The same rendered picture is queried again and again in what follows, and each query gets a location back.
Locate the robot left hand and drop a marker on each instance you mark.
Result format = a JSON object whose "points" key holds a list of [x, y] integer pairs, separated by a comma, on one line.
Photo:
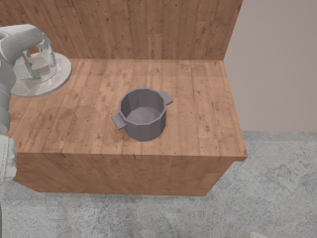
{"points": [[29, 36]]}

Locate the table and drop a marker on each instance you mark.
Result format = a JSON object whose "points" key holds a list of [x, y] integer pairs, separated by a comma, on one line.
{"points": [[67, 142]]}

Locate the robot left upper arm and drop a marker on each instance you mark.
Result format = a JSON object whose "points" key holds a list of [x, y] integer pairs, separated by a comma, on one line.
{"points": [[8, 164]]}

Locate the lid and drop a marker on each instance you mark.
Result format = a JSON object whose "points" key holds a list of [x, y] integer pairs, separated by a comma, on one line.
{"points": [[51, 81]]}

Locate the pot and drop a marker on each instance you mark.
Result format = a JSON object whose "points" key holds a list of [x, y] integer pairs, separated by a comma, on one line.
{"points": [[142, 113]]}

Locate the knob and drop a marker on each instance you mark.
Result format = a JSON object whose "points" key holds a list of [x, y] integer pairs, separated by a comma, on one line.
{"points": [[38, 64]]}

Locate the robot left forearm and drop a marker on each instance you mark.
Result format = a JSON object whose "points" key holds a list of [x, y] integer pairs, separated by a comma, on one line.
{"points": [[10, 51]]}

